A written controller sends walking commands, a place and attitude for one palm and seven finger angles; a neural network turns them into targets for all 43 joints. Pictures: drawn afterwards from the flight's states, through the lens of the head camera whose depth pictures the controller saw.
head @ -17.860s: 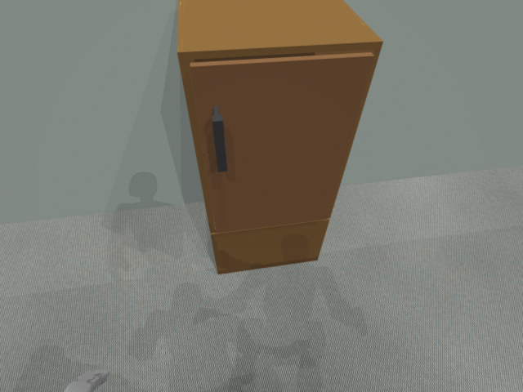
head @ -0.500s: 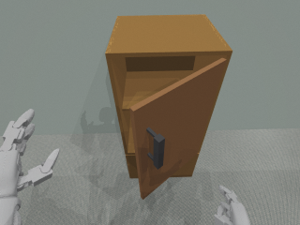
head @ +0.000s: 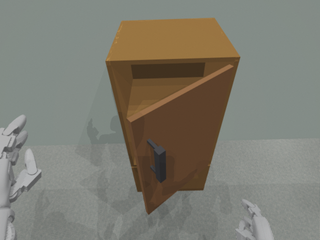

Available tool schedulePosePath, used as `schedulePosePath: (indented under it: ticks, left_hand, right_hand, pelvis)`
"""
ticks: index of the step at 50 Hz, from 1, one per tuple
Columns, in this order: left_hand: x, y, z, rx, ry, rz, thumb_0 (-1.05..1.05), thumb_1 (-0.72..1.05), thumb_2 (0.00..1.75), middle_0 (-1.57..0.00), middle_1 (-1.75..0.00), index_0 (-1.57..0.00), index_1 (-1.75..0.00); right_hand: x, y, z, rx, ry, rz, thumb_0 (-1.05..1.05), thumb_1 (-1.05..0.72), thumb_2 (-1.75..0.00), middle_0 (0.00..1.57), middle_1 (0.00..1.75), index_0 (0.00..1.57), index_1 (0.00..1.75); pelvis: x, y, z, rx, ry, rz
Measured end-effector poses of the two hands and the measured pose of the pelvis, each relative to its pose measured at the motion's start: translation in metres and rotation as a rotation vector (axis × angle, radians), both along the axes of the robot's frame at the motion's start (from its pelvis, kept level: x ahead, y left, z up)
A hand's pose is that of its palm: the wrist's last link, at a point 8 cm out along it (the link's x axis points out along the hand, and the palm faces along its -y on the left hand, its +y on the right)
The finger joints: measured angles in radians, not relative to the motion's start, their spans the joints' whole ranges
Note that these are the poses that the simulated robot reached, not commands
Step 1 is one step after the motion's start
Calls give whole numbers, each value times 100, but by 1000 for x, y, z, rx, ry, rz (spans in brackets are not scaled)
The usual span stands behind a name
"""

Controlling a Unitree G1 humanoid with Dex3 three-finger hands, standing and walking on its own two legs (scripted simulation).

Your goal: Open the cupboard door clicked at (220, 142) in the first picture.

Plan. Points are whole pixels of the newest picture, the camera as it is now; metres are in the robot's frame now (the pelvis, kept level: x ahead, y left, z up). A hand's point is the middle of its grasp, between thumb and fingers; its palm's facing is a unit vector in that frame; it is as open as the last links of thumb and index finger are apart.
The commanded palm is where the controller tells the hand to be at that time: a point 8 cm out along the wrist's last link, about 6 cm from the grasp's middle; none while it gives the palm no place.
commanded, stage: step back with the hand held close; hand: left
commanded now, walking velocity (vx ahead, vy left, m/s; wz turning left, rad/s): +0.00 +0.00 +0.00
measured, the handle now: (156, 160) +0.34 +0.06 -0.01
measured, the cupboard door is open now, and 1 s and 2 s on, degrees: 38 38 38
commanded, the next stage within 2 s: stop stepping back and stand still in 1.00 s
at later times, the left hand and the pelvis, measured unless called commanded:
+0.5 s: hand (22, 184) +0.16 +0.27 +0.16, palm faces +0.33 -0.79 -0.53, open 7.4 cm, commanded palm +0.10 +0.32 +0.18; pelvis -0.05 +0.02 +0.00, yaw -1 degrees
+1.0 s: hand out of the picture -0.01 +0.32 +0.17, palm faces +0.55 -0.71 -0.44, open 7.4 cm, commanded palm -0.06 +0.35 +0.18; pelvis -0.16 +0.04 -0.02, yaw +7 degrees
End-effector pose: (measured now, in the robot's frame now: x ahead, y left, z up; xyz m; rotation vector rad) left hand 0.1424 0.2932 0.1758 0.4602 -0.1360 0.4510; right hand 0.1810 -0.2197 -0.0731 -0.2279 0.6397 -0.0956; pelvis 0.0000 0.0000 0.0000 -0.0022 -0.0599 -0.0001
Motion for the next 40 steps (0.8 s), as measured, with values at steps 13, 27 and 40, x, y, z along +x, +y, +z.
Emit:
schedulePosePath:
  ticks: [13, 27, 40]
  left_hand:
    - [8, 4, 0, 67, 41, -38, 2, 89, 90, -21, -30, -21, -30]
    - [-28, 25, 5, 132, 43, -115, 2, 89, 90, -21, -30, -21, -30]
    - [-118, 44, 2, 175, -50, -28, 2, 89, 90, -21, -30, -21, -30]
  right_hand:
    - [-10, -13, -4, -16, 94, -32, 1, -90, -90, 21, 30, 20, 30]
    - [-63, 0, 3, -36, 116, -117, 1, -91, -90, 21, 30, 20, 30]
    - [-123, 31, -10, -40, 94, 9, 1, -90, -90, 21, 30, 20, 30]
  pelvis:
    - [-10, -3, 1, -16, 40, 13]
    - [-54, 23, -2, -27, 51, -14]
    - [-119, 28, -15, -44, 45, 99]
